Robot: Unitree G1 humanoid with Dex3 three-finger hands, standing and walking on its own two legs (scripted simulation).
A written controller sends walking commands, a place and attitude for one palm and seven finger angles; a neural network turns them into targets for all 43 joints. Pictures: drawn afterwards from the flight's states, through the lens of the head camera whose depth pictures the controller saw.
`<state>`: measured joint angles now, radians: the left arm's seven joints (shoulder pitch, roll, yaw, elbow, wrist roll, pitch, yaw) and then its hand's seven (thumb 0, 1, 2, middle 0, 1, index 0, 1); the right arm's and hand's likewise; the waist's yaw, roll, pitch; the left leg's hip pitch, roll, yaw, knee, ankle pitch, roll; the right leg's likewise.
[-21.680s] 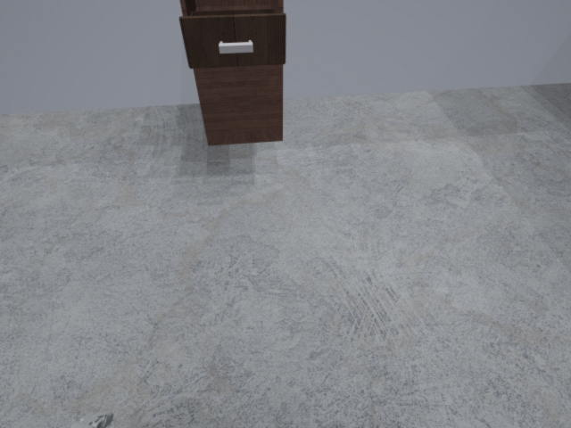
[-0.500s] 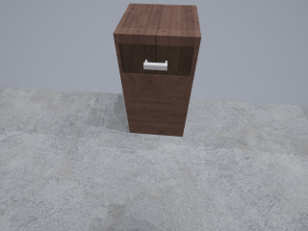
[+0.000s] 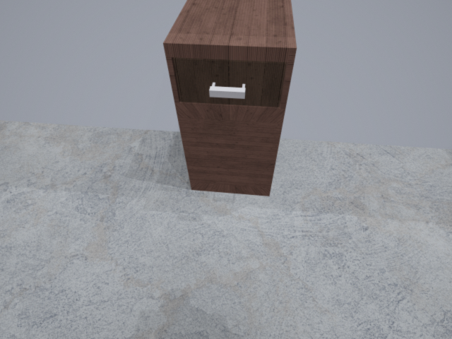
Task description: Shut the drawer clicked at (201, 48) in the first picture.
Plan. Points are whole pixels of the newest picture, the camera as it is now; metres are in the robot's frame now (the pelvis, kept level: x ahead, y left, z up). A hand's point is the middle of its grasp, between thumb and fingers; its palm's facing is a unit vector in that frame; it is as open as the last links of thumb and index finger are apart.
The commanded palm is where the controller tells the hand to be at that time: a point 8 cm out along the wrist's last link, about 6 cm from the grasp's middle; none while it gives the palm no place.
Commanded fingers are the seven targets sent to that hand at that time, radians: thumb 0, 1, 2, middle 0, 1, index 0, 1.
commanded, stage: look to check the result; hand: left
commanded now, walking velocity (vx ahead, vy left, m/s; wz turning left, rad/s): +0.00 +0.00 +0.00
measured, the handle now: (228, 88) +0.92 +0.05 -0.09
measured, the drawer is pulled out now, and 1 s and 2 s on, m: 0.00 0.00 0.00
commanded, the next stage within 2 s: stand and wait in 0.14 s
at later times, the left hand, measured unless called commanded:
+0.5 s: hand out of the picture +0.08 +0.22 -0.16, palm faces -0.01 -0.95 -0.32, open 7.4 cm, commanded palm none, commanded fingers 0.00 0.90 0.90 -0.20 -0.30 -0.20 -0.30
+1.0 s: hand out of the picture +0.09 +0.23 -0.16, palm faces -0.02 -0.94 -0.33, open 7.4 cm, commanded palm none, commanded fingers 0.00 0.90 0.90 -0.20 -0.30 -0.20 -0.30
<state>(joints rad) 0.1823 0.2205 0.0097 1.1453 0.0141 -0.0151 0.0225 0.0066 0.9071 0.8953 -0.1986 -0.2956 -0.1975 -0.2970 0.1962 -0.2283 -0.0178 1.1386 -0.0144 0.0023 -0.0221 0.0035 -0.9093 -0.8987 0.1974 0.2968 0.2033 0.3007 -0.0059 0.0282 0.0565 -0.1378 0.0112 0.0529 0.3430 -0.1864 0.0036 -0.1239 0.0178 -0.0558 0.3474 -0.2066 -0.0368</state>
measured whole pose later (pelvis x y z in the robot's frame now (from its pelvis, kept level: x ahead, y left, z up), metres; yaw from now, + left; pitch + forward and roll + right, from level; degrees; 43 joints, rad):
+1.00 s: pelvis +0.01 -0.01 +0.00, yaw +0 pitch -1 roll +0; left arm 0.12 0.29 0.01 1.13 0.01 -0.02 0.01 0.01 0.91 0.90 -0.20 -0.30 -0.20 -0.30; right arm 0.15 -0.30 -0.01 1.13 -0.01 0.00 -0.01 0.00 -0.91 -0.90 0.20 0.30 0.21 0.30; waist -0.01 0.03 0.05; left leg -0.09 0.02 0.05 0.30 -0.18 -0.01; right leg -0.07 0.03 -0.05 0.29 -0.19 -0.05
